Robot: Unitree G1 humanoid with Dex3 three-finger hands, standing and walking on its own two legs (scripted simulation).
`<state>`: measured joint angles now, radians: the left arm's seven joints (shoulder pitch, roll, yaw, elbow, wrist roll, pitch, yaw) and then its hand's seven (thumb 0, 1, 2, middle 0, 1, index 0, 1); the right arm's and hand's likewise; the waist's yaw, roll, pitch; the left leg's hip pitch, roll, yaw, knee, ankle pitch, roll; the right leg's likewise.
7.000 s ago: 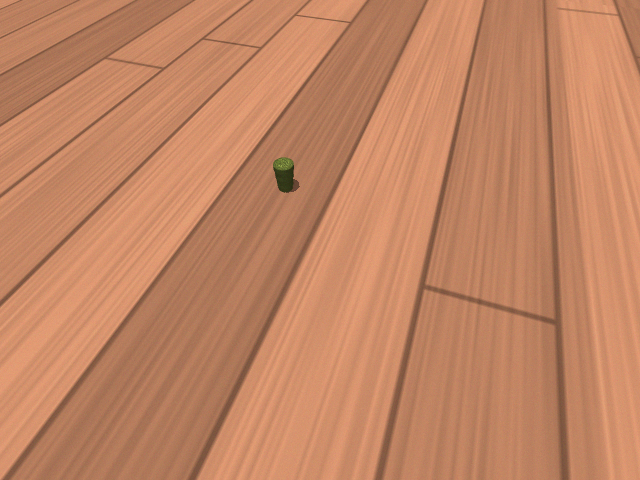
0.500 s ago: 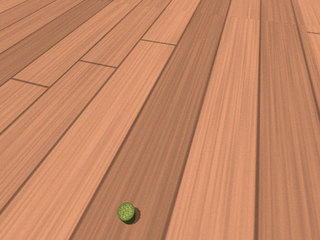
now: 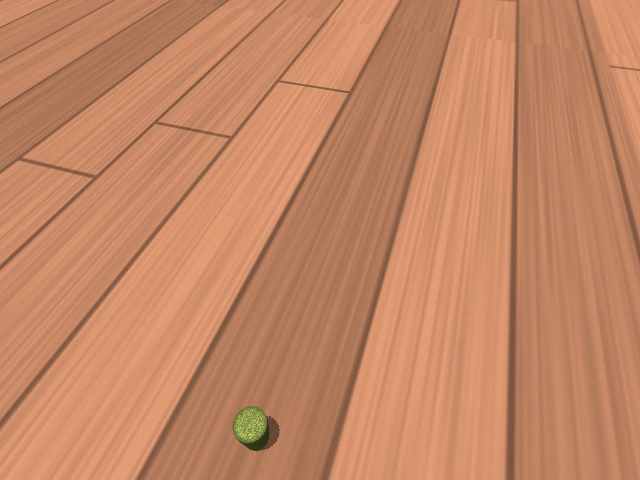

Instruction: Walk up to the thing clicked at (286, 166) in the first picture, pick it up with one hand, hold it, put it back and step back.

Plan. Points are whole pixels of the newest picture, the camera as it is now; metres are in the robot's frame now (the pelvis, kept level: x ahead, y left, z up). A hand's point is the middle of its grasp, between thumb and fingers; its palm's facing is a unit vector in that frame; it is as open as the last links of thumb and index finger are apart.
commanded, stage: stand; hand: left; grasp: from the side
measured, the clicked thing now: (253, 431) +0.37 +0.22 -0.71
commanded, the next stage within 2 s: go down in 0.70 s
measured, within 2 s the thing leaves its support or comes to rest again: neither
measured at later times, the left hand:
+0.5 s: hand out of the picture +0.07 +0.25 -0.16, palm faces -0.03 -0.94 -0.35, open 7.4 cm
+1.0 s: hand out of the picture +0.16 +0.25 -0.16, palm faces +0.02 -0.94 -0.33, open 9.7 cm
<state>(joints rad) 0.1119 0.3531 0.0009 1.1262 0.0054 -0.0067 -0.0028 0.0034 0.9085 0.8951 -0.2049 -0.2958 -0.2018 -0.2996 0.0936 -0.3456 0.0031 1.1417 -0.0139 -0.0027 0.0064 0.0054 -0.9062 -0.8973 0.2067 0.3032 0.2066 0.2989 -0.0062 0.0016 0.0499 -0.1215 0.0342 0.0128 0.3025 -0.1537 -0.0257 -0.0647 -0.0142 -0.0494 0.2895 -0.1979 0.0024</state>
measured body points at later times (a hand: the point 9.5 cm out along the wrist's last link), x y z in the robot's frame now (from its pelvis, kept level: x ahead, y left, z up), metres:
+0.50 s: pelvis +0.00 +0.00 +0.00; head +0.02 +0.00 +0.45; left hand +0.07 +0.30 -0.13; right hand +0.08 -0.30 -0.14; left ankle +0.01 +0.13 -0.75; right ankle -0.02 -0.12 -0.75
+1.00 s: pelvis -0.01 +0.00 -0.02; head +0.05 +0.00 +0.43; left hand +0.15 +0.30 -0.14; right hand +0.09 -0.27 -0.14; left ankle +0.01 +0.13 -0.75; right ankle -0.02 -0.12 -0.75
